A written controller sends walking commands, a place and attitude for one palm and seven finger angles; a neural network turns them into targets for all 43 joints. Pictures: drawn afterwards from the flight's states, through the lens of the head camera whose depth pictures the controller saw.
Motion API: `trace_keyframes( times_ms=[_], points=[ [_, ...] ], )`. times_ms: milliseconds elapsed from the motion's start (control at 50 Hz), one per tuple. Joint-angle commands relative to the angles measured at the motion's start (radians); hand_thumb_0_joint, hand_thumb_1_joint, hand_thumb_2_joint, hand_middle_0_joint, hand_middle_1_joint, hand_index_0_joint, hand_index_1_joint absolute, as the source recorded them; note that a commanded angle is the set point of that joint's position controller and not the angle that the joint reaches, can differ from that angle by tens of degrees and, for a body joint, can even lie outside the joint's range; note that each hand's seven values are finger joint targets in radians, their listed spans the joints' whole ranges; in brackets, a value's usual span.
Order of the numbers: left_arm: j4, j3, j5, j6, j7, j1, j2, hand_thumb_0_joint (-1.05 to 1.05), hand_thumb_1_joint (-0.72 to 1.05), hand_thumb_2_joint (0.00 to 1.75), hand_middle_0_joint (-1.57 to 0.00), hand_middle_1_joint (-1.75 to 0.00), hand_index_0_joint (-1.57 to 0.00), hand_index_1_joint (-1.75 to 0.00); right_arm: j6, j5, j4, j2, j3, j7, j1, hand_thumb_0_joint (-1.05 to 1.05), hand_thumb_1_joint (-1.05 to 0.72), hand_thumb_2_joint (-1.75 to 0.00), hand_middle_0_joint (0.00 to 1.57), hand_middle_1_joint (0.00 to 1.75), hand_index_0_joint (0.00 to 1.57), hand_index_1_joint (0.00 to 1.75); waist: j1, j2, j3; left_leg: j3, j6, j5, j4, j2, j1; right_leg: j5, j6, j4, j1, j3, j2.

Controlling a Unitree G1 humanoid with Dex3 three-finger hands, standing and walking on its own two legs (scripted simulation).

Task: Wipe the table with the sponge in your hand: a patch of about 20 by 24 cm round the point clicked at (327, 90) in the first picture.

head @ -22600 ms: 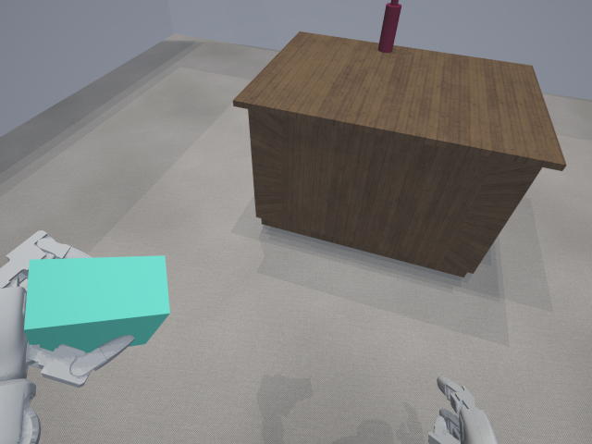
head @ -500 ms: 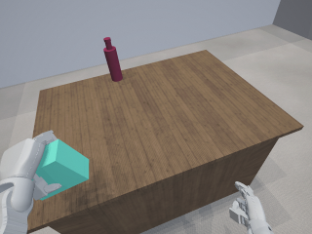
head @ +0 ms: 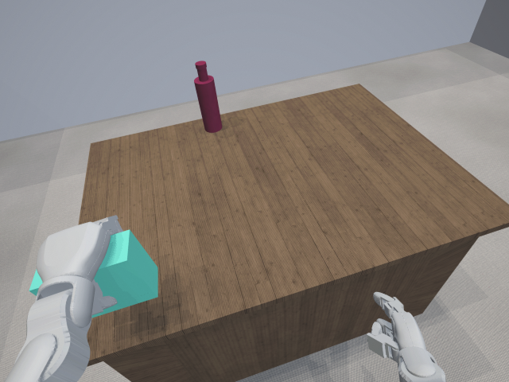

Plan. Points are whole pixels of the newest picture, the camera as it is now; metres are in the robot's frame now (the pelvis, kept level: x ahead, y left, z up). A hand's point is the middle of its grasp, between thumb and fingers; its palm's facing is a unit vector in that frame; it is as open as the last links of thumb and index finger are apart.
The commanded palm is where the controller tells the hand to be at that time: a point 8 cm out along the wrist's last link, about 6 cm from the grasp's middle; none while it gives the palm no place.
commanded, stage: turn the palm down, sponge in hand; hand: left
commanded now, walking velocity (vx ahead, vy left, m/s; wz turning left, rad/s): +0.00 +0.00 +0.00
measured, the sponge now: (107, 283) +0.22 +0.29 +0.05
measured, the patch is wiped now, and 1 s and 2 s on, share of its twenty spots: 0.00 0.00 0.00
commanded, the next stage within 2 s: move the sponge above the wiping area in 0.40 s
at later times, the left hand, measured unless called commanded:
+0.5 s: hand (106, 266) +0.23 +0.28 +0.09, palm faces +0.02 -0.10 -0.99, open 10.1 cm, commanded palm +0.20 +0.27 +0.15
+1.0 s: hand (112, 266) +0.24 +0.28 +0.07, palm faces -0.02 -0.10 -1.00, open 10.1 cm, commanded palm +0.22 +0.28 +0.13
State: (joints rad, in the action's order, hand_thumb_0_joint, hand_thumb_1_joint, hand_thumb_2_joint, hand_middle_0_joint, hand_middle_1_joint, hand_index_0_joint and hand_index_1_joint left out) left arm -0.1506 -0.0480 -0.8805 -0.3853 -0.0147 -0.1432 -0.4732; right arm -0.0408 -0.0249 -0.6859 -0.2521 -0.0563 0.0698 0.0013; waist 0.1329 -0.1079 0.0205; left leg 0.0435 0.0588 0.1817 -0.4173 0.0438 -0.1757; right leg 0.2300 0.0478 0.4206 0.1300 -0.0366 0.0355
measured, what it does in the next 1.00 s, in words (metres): stands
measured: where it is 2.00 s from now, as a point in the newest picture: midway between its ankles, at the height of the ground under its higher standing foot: outside the picture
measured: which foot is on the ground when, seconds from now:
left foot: down 0.00-1.00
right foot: down 0.00-1.00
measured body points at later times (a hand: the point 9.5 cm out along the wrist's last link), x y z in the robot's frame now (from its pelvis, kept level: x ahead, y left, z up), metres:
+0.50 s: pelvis +0.00 -0.01 +0.00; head -0.01 -0.05 +0.45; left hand +0.22 +0.28 +0.14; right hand +0.26 -0.20 -0.08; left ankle +0.03 +0.08 -0.74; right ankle +0.00 -0.09 -0.74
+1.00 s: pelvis +0.01 -0.02 +0.00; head +0.00 -0.06 +0.45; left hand +0.24 +0.28 +0.12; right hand +0.25 -0.23 -0.09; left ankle +0.03 +0.08 -0.74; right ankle +0.00 -0.09 -0.74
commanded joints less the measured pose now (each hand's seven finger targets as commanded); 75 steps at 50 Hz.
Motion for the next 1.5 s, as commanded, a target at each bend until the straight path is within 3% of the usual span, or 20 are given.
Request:
trace_keyframes(
  times_ms=[0,200,280,300,380,400,480,500,580,700,880,900,1060,1180,1200,1280,1340,1380,1400,1480],
  points=[
    [-0.215,0.124,-0.064,0.000,-0.053,0.241,-0.199,0.00,0.10,1.30,-1.20,-1.60,-1.20,-1.60,0.053,-0.002,0.175,-0.090,0.034,-0.007,0.230,0.00,-0.90,-0.90,0.20,0.30,0.20,0.30,-0.001,0.010,-0.199,-0.158,-0.021,-0.162,0.063,-0.039,0.100,-0.096,0.040,-0.061,-0.001,0.117,-0.010],
    [-0.205,0.109,-0.056,-0.003,-0.039,0.251,-0.191,0.00,0.10,1.30,-1.20,-1.60,-1.20,-1.60,0.049,-0.006,0.174,-0.091,0.036,-0.010,0.237,0.00,-0.90,-0.90,0.20,0.30,0.20,0.30,-0.007,0.018,-0.184,-0.153,-0.016,-0.150,0.061,-0.030,0.112,-0.089,0.038,-0.084,0.006,0.134,-0.014],
    [-0.221,0.174,-0.068,0.008,-0.042,0.263,-0.270,0.00,0.10,1.30,-1.20,-1.60,-1.20,-1.60,0.050,0.000,0.167,-0.103,0.038,-0.009,0.244,0.00,-0.90,-0.90,0.20,0.30,0.20,0.30,0.006,0.015,-0.207,-0.160,-0.017,-0.167,0.056,-0.025,0.122,-0.106,0.048,-0.087,-0.007,0.175,-0.008],
    [-0.227,0.126,-0.055,0.013,-0.042,0.240,-0.203,0.00,0.10,1.30,-1.20,-1.60,-1.20,-1.60,0.055,-0.004,0.178,-0.091,0.040,-0.011,0.233,0.00,-0.90,-0.90,0.20,0.30,0.20,0.30,-0.002,0.019,-0.217,-0.146,-0.014,-0.181,0.048,-0.024,0.120,-0.121,0.041,-0.081,-0.016,0.146,-0.015],
    [-0.220,0.184,-0.060,0.012,-0.050,0.255,-0.275,0.00,0.10,1.30,-1.20,-1.60,-1.20,-1.60,0.052,0.000,0.167,-0.104,0.039,-0.010,0.245,0.00,-0.90,-0.90,0.20,0.30,0.20,0.30,0.005,0.023,-0.208,-0.155,-0.017,-0.188,0.046,-0.019,0.121,-0.135,0.049,-0.093,-0.012,0.189,-0.013],
    [-0.213,0.132,-0.049,0.009,-0.052,0.231,-0.203,0.00,0.10,1.30,-1.20,-1.60,-1.20,-1.60,0.056,-0.005,0.175,-0.092,0.042,-0.012,0.235,0.00,-0.90,-0.90,0.20,0.30,0.20,0.30,-0.003,0.023,-0.208,-0.137,-0.013,-0.201,0.036,-0.021,0.118,-0.153,0.042,-0.084,-0.018,0.155,-0.020],
    [-0.195,0.174,-0.051,-0.009,-0.052,0.250,-0.264,0.00,0.10,1.30,-1.20,-1.60,-1.20,-1.60,0.051,-0.005,0.168,-0.105,0.041,-0.009,0.255,0.00,-0.90,-0.90,0.20,0.30,0.20,0.30,0.003,0.029,-0.192,-0.143,-0.016,-0.173,0.039,-0.013,0.115,-0.129,0.047,-0.103,-0.007,0.198,-0.019],
    [-0.163,0.126,-0.047,-0.014,-0.050,0.248,-0.209,0.00,0.10,1.30,-1.20,-1.60,-1.20,-1.60,0.050,-0.010,0.167,-0.098,0.042,-0.006,0.238,0.00,-0.90,-0.90,0.20,0.30,0.20,0.30,-0.014,0.051,-0.178,-0.129,-0.013,-0.164,0.037,-0.015,0.102,-0.119,0.038,-0.101,-0.002,0.169,-0.022],
    [-0.115,0.205,-0.055,-0.011,-0.047,0.291,-0.309,0.00,0.10,1.30,-1.20,-1.60,-1.20,-1.60,0.045,-0.009,0.154,-0.116,0.042,0.003,0.242,0.00,-0.90,-0.90,0.20,0.30,0.20,0.30,-0.004,0.047,-0.188,-0.129,-0.014,-0.152,0.033,-0.005,0.099,-0.122,0.044,-0.107,-0.008,0.210,-0.023],
    [-0.118,0.132,-0.038,0.037,-0.044,0.264,-0.212,0.00,0.10,1.30,-1.20,-1.60,-1.20,-1.60,0.061,-0.011,0.170,-0.099,0.051,0.004,0.214,0.00,-0.90,-0.90,0.20,0.30,0.20,0.30,-0.017,0.021,-0.206,-0.119,-0.006,-0.175,0.016,-0.007,0.105,-0.161,0.035,-0.092,-0.007,0.172,-0.028],
    [-0.066,0.220,-0.054,0.048,-0.078,0.286,-0.307,0.00,0.10,1.30,-1.20,-1.60,-1.20,-1.60,0.059,-0.010,0.150,-0.119,0.059,0.004,0.210,0.00,-0.90,-0.90,0.20,0.30,0.20,0.30,-0.005,0.038,-0.214,-0.125,-0.012,-0.173,0.008,-0.002,0.085,-0.184,0.041,-0.083,0.001,0.208,-0.026],
    [-0.064,0.166,-0.044,0.051,-0.079,0.277,-0.241,0.00,0.10,1.30,-1.20,-1.60,-1.20,-1.60,0.061,-0.014,0.158,-0.109,0.062,0.004,0.197,0.00,-0.90,-0.90,0.20,0.30,0.20,0.30,-0.019,0.034,-0.213,-0.114,-0.009,-0.164,0.009,-0.007,0.073,-0.179,0.033,-0.078,-0.005,0.176,-0.030],
    [-0.009,0.132,-0.054,0.067,-0.086,0.335,-0.221,0.00,0.10,1.30,-1.20,-1.60,-1.20,-1.60,0.072,-0.018,0.145,-0.110,0.068,0.009,0.187,0.00,-0.90,-0.90,0.20,0.30,0.20,0.30,-0.025,0.037,-0.218,-0.122,-0.009,-0.149,0.008,-0.006,0.080,-0.148,0.032,-0.080,0.032,0.164,-0.027],
    [0.039,0.204,-0.069,0.076,-0.106,0.381,-0.301,0.00,0.10,1.30,-1.20,-1.60,-1.20,-1.60,0.066,-0.016,0.127,-0.123,0.070,0.013,0.179,0.00,-0.90,-0.90,0.20,0.30,0.20,0.30,-0.016,0.058,-0.233,-0.128,-0.013,-0.144,0.009,-0.004,0.066,-0.150,0.039,-0.077,0.021,0.189,-0.020],
    [0.023,0.135,-0.066,0.079,-0.106,0.384,-0.220,0.00,0.10,1.30,-1.20,-1.60,-1.20,-1.60,0.068,-0.020,0.141,-0.109,0.070,0.010,0.175,0.00,-0.90,-0.90,0.20,0.30,0.20,0.30,-0.027,0.037,-0.240,-0.117,-0.010,-0.152,0.010,-0.007,0.063,-0.161,0.032,-0.067,0.017,0.155,-0.023],
    [0.058,0.187,-0.068,0.061,-0.116,0.361,-0.272,0.00,0.10,1.30,-1.20,-1.60,-1.20,-1.60,0.062,-0.018,0.128,-0.121,0.073,0.007,0.177,0.00,-0.90,-0.90,0.20,0.30,0.20,0.30,-0.014,0.044,-0.243,-0.126,-0.016,-0.166,0.009,-0.006,0.065,-0.180,0.039,-0.068,0.016,0.175,-0.020],
    [0.065,0.103,-0.070,0.056,-0.114,0.378,-0.184,0.00,0.10,1.30,-1.20,-1.60,-1.20,-1.60,0.066,-0.023,0.137,-0.111,0.074,0.002,0.168,0.00,-0.90,-0.90,0.20,0.30,0.20,0.30,-0.030,0.047,-0.241,-0.127,-0.015,-0.172,0.009,-0.014,0.070,-0.172,0.034,-0.060,0.042,0.140,-0.019],
    [0.044,0.143,-0.079,0.053,-0.117,0.394,-0.239,0.00,0.10,1.30,-1.20,-1.60,-1.20,-1.60,0.063,-0.019,0.136,-0.120,0.073,0.001,0.175,0.00,-0.90,-0.90,0.20,0.30,0.20,0.30,-0.018,0.029,-0.260,-0.138,-0.020,-0.183,0.011,-0.013,0.079,-0.180,0.042,-0.056,0.031,0.156,-0.014],
    [0.036,0.078,-0.072,0.054,-0.114,0.374,-0.158,0.00,0.10,1.30,-1.20,-1.60,-1.20,-1.60,0.063,-0.022,0.150,-0.106,0.074,-0.001,0.167,0.00,-0.90,-0.90,0.20,0.30,0.20,0.30,-0.027,0.018,-0.257,-0.131,-0.017,-0.183,0.013,-0.016,0.075,-0.173,0.035,-0.050,0.032,0.124,-0.017],
    [0.053,0.132,-0.084,0.050,-0.126,0.384,-0.222,0.00,0.10,1.30,-1.20,-1.60,-1.20,-1.60,0.056,-0.019,0.135,-0.118,0.076,-0.003,0.166,0.00,-0.90,-0.90,0.20,0.30,0.20,0.30,-0.021,0.049,-0.246,-0.147,-0.021,-0.175,0.016,-0.018,0.072,-0.166,0.042,-0.057,0.041,0.152,-0.010]
  ],
)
